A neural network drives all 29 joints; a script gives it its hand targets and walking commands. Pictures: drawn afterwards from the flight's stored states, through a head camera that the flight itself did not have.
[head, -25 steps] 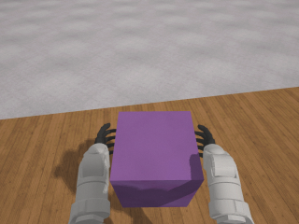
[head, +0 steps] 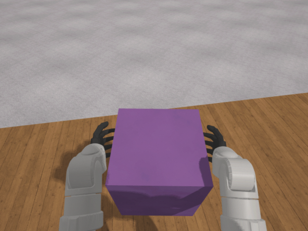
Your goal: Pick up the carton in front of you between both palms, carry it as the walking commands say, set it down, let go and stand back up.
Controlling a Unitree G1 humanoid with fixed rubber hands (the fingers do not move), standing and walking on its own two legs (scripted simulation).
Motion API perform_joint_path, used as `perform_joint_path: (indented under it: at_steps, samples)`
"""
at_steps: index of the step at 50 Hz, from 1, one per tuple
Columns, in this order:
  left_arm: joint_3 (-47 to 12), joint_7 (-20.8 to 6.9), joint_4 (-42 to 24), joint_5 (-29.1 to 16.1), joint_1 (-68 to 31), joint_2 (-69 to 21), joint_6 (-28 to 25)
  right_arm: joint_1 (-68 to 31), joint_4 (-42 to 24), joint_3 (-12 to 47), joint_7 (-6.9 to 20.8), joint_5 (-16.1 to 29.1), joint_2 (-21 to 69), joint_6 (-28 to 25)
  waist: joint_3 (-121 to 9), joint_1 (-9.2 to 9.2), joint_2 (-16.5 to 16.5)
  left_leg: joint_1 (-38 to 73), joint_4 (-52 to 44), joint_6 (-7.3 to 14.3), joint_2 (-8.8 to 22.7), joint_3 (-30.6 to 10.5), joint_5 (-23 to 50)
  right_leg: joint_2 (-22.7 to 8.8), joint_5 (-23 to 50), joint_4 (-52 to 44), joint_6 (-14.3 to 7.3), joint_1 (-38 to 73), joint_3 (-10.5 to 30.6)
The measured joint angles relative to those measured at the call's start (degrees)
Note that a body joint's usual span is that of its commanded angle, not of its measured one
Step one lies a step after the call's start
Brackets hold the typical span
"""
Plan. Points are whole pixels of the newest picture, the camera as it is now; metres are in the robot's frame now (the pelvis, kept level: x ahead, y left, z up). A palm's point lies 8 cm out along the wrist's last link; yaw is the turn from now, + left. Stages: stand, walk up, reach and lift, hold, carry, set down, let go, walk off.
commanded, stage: carry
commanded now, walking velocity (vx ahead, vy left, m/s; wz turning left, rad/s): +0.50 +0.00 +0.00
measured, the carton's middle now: (157, 165) +0.29 +0.01 +0.01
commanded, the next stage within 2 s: none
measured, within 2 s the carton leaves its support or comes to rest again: neither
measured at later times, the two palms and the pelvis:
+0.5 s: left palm (99, 91) +0.55 +0.21 +0.07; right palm (184, 91) +0.55 -0.09 +0.07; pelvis +0.28 +0.06 -0.01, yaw +0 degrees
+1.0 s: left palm (117, 51) +0.87 +0.19 +0.06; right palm (179, 51) +0.89 -0.11 +0.05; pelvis +0.61 +0.02 -0.01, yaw +4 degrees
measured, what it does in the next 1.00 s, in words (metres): walks ahead: right foot, then left foot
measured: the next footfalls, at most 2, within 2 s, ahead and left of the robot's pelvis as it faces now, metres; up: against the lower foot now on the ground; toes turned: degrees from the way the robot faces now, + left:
right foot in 0.04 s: +0.09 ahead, -0.10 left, +0.00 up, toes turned -9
left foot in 0.38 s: +0.36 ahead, +0.14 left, +0.00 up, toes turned +15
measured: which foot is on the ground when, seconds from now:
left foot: down 0.00-0.04, up 0.06-0.36, down 0.38-0.88, up 0.90-1.00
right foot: up 0.00-0.02, down 0.04-0.38, up 0.40-0.82, down 0.84-1.00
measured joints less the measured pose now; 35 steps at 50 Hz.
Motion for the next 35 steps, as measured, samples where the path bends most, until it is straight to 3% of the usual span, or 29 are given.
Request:
perform_joint_path:
  at_steps: [3, 6, 9, 14, 18, 20, 22, 24, 26, 30, 35]
  samples:
    - [-0.23, 0.31, -3.65, 0.28, 0.01, -2.07, 2.15, 1.30, -5.69, -1.05, -0.05, 0.86, -0.27, 2.96, -0.09, -0.45, 0.33, -1.77, 8.41, -0.46, 0.62, 0.02, -5.66, 0.28, 9.90, -5.94, -1.93, 2.68, -2.80]
    - [-2.10, 0.90, -5.77, 1.58, 2.47, -3.79, 3.82, 3.76, -8.28, -2.34, 0.23, 2.59, -0.79, 5.21, -0.84, -0.61, -0.76, -10.23, 26.01, 0.58, 0.42, 2.14, -9.85, -0.60, 5.55, -4.00, -3.57, 4.11, -3.80]
    - [-3.07, 1.27, -8.65, 1.52, 5.07, -3.09, 6.53, 4.89, -8.98, -1.59, 0.24, 2.78, -0.32, 7.12, -0.55, -0.31, -2.35, -17.36, 31.20, 0.63, 0.88, 4.52, -7.36, -1.40, 4.38, -8.14, -2.55, 8.44, -3.37]
    - [-2.21, 1.72, -12.69, 0.79, 4.92, -3.08, 8.62, 3.94, -11.20, -0.63, 0.23, 2.88, -0.32, 8.36, 1.31, 1.05, -3.04, -22.32, 17.40, -0.43, 2.06, 6.55, 2.22, -2.25, 2.75, -13.53, -0.79, 16.17, -2.61]
    - [-1.50, 1.73, -14.05, 0.51, 3.65, -3.25, 9.16, 2.84, -12.65, -0.70, 0.24, 2.64, -0.18, 8.85, 1.77, 1.50, -3.21, -19.81, 6.55, 0.11, 1.29, 10.49, 8.70, -3.94, -3.61, -10.21, 1.79, 20.73, -1.99]
    - [-0.54, 1.72, -14.23, 0.30, 2.92, -2.97, 9.23, 1.56, -11.72, -0.39, 0.26, 2.39, 0.03, 8.49, 1.83, 1.13, -4.10, -18.19, 7.38, 2.82, 0.41, 12.67, 11.24, -6.39, -9.00, -0.28, 2.31, 19.04, -0.76]
    - [0.39, 1.71, -13.14, -0.10, 2.51, -2.28, 9.26, 0.49, -9.35, 0.18, 0.27, 1.85, 0.21, 7.91, 2.43, 0.45, -4.21, -17.66, 10.58, 4.89, 0.28, 13.64, 7.89, -6.22, -8.66, 17.38, 1.59, 11.38, 3.10]
    - [0.82, 1.71, -12.18, -0.05, 2.65, -2.57, 9.50, 0.79, -8.42, 0.31, 0.28, 1.65, 0.17, 8.10, 3.24, 0.09, -3.40, -14.98, 8.64, 5.04, 0.32, 14.04, 5.90, -5.03, -6.49, 30.25, 0.08, 3.25, 4.39]
    - [0.80, 1.70, -12.11, 0.38, 3.14, -3.53, 9.32, 1.87, -9.06, 0.04, 0.29, 1.93, 0.02, 8.22, 4.04, -0.36, -2.79, -11.48, 4.59, 4.28, 0.05, 14.11, 6.13, -4.84, -2.43, 33.86, -0.85, -3.10, 3.89]
    - [-0.90, 1.67, -13.45, 0.49, 3.31, -3.31, 8.32, 2.73, -11.56, -0.47, 0.28, 2.52, -0.12, 7.47, 5.22, -1.65, -1.91, -4.53, -2.70, 3.92, -0.36, 13.37, 6.04, -5.03, 3.81, 26.72, -1.17, -10.95, 2.64]
    - [-1.58, 1.54, -15.53, 0.83, 3.47, -3.29, 7.50, 2.50, -13.26, -0.73, 0.30, 3.12, -0.09, 6.62, 4.30, -1.95, -1.83, 3.64, -7.83, 2.26, -0.57, 12.53, 3.19, -4.90, 10.94, 10.70, -0.89, -14.02, 1.07]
